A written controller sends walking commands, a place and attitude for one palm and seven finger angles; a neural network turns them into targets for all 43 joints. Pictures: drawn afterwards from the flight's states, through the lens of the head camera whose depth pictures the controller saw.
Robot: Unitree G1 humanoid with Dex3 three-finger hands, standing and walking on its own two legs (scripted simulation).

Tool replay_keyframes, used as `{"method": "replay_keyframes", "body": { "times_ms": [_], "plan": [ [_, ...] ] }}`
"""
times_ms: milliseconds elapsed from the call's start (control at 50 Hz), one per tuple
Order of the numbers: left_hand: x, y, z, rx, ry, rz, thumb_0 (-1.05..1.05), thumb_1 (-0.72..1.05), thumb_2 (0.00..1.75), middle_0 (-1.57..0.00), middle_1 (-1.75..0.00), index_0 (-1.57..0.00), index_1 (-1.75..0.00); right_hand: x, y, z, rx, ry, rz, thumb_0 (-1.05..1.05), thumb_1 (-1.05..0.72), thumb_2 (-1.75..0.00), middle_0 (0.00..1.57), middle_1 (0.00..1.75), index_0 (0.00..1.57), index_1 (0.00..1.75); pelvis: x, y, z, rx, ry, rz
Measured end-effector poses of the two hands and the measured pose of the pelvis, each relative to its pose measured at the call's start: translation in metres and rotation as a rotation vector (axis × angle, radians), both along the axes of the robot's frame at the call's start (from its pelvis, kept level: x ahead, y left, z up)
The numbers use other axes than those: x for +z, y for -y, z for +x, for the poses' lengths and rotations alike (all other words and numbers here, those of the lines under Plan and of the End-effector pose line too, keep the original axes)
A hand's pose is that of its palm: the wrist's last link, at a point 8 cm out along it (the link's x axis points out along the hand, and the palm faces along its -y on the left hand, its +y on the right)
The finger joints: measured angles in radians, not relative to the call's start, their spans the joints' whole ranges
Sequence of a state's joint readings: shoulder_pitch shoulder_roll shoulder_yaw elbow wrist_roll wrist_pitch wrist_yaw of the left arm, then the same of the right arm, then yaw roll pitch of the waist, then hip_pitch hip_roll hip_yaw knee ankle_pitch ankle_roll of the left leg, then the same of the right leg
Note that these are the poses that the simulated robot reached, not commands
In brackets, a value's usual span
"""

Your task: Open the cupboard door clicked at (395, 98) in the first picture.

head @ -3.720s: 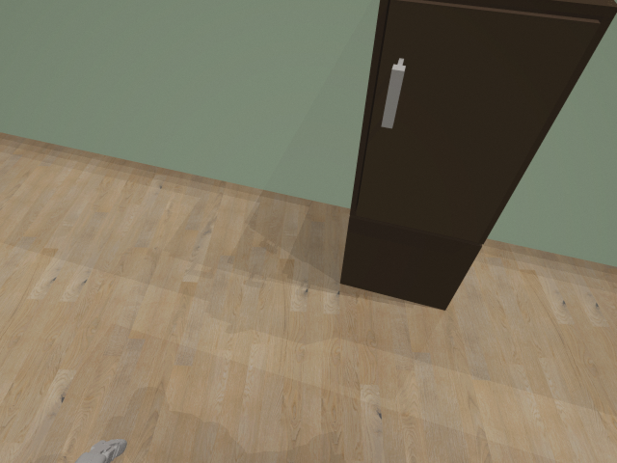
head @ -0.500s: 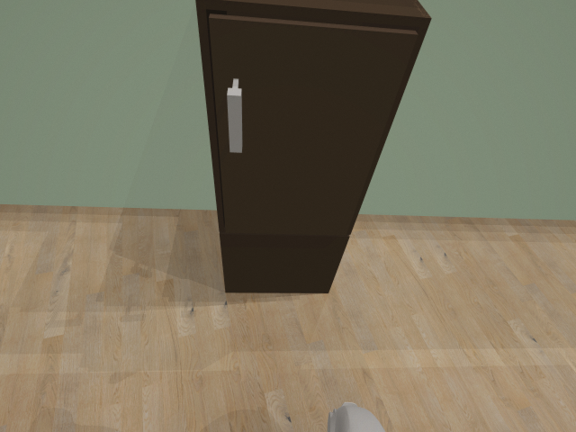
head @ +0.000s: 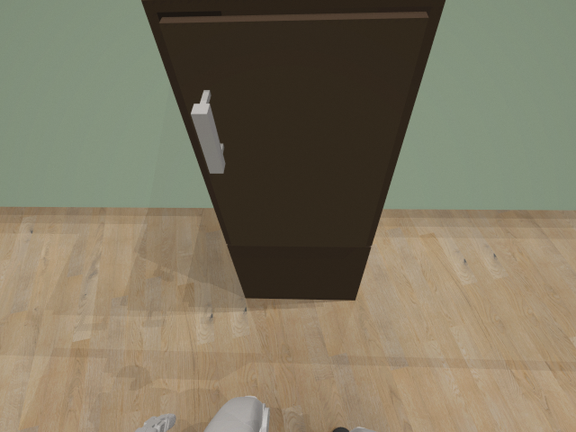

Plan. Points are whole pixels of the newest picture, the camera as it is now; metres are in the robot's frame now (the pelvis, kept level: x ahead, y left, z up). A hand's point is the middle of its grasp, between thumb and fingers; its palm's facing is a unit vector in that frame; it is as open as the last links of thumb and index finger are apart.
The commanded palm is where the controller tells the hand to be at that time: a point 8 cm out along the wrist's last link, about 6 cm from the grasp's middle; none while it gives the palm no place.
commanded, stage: come to a stop and stand still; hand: left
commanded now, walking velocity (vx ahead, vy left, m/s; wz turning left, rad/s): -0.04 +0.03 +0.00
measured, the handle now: (211, 132) +0.55 +0.17 +0.08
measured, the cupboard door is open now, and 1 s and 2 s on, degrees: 0 0 0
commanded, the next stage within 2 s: look again from close up in 1.16 s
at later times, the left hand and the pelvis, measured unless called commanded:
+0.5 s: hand out of the picture -0.05 +0.27 -0.17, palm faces +0.06 -0.98 -0.19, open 7.4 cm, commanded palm none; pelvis -0.04 +0.08 +0.01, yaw -1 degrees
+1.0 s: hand out of the picture -0.09 +0.22 -0.17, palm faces +0.02 -0.99 -0.17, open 7.3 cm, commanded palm none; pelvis -0.09 +0.06 +0.01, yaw -1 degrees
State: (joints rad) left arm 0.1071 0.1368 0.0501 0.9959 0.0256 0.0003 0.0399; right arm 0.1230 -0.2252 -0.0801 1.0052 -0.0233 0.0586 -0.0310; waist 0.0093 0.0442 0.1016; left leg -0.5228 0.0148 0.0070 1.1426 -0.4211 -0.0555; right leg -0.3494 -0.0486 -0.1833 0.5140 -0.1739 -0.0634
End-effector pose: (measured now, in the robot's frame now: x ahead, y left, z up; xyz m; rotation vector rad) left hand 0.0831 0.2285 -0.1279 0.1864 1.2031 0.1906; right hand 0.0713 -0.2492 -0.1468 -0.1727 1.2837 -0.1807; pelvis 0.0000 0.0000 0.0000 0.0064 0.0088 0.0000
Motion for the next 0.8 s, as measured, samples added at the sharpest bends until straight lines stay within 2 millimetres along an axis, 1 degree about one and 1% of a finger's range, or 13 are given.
{"method": "replay_keyframes", "body": {
  "times_ms": [60,100,140,200,220,260,320,400,480,540,620,680,800],
  "plan": [
    [-0.001,-0.015,-0.019,0.020,-0.026,0.010,-0.01,0.91,0.90,-0.21,-0.30,-0.20,-0.30,0.008,-0.005,0.028,0.039,0.077,-0.011,0.00,-0.92,-0.89,0.19,0.30,0.20,0.29,0.000,-0.007,-0.005,0.003,0.000,0.003],
    [-0.004,-0.025,-0.032,0.030,-0.043,0.010,0.00,0.91,0.90,-0.21,-0.30,-0.20,-0.30,0.014,-0.013,0.038,0.060,0.113,-0.014,0.00,-0.92,-0.89,0.19,0.30,0.20,0.29,-0.001,-0.013,-0.010,0.005,-0.001,0.003],
    [-0.008,-0.037,-0.046,0.041,-0.059,0.004,0.00,0.91,0.90,-0.21,-0.30,-0.20,-0.30,0.018,-0.024,0.041,0.080,0.135,-0.018,0.00,-0.92,-0.89,0.19,0.30,0.20,0.29,-0.002,-0.021,-0.014,0.007,-0.002,-0.001],
    [-0.019,-0.056,-0.067,0.061,-0.079,-0.016,0.00,0.90,0.90,-0.21,-0.30,-0.20,-0.30,0.021,-0.044,0.033,0.101,0.147,-0.028,0.00,-0.92,-0.89,0.19,0.30,0.20,0.29,-0.006,-0.037,-0.021,0.011,-0.004,-0.014],
    [-0.025,-0.063,-0.074,0.067,-0.086,-0.024,0.00,0.90,0.90,-0.21,-0.30,-0.20,-0.30,0.020,-0.051,0.027,0.103,0.149,-0.033,0.00,-0.92,-0.89,0.19,0.30,0.20,0.29,-0.009,-0.043,-0.023,0.013,-0.003,-0.021],
    [-0.029,-0.073,-0.087,0.084,-0.112,-0.039,0.00,0.90,0.90,-0.21,-0.30,-0.20,-0.30,0.023,-0.065,0.010,0.104,0.127,-0.034,0.00,-0.92,-0.89,0.19,0.30,0.20,0.30,-0.008,-0.052,-0.027,0.016,0.007,-0.016],
    [-0.025,-0.083,-0.104,0.097,-0.152,-0.054,0.00,0.91,0.90,-0.20,-0.30,-0.20,-0.30,0.028,-0.084,-0.020,0.094,0.063,-0.032,0.00,-0.91,-0.89,0.19,0.30,0.20,0.30,0.001,-0.063,-0.030,0.016,0.008,-0.028],
    [-0.019,-0.091,-0.123,0.093,-0.193,-0.063,0.00,0.91,0.90,-0.20,-0.30,-0.20,-0.30,0.031,-0.093,-0.050,0.053,0.005,-0.045,0.00,-0.94,-0.89,0.20,0.30,0.21,0.30,0.008,-0.075,-0.033,0.003,-0.003,-0.026],
    [-0.017,-0.092,-0.137,0.073,-0.242,-0.064,0.00,0.91,0.90,-0.20,-0.30,-0.20,-0.30,0.027,-0.102,-0.075,0.010,-0.024,-0.034,0.00,-0.93,-0.89,0.20,0.30,0.21,0.30,0.009,-0.082,-0.037,-0.012,-0.006,-0.011],
    [-0.015,-0.089,-0.138,0.049,-0.255,-0.062,0.00,0.91,0.90,-0.20,-0.30,-0.20,-0.30,0.021,-0.107,-0.096,-0.024,-0.047,-0.013,0.00,-0.93,-0.89,0.20,0.30,0.21,0.30,0.009,-0.084,-0.041,-0.019,-0.001,-0.001],
    [-0.013,-0.081,-0.130,0.021,-0.213,-0.046,0.00,0.91,0.90,-0.20,-0.30,-0.20,-0.30,0.007,-0.112,-0.127,-0.064,-0.089,0.032,0.00,-0.92,-0.89,0.20,0.30,0.20,0.30,0.005,-0.082,-0.049,-0.027,0.008,0.019],
    [-0.005,-0.074,-0.125,0.003,-0.174,-0.037,0.00,0.91,0.90,-0.20,-0.30,-0.20,-0.30,0.002,-0.117,-0.148,-0.080,-0.119,0.067,0.00,-0.92,-0.89,0.20,0.30,0.20,0.30,0.008,-0.081,-0.054,-0.024,0.023,0.003],
    [-0.002,-0.068,-0.133,-0.008,-0.139,-0.026,0.01,0.93,0.90,-0.20,-0.30,-0.20,-0.30,0.001,-0.125,-0.180,-0.085,-0.158,0.113,0.00,-0.91,-0.89,0.20,0.30,0.20,0.30,0.010,-0.073,-0.068,-0.023,0.045,0.004]
  ]
}}
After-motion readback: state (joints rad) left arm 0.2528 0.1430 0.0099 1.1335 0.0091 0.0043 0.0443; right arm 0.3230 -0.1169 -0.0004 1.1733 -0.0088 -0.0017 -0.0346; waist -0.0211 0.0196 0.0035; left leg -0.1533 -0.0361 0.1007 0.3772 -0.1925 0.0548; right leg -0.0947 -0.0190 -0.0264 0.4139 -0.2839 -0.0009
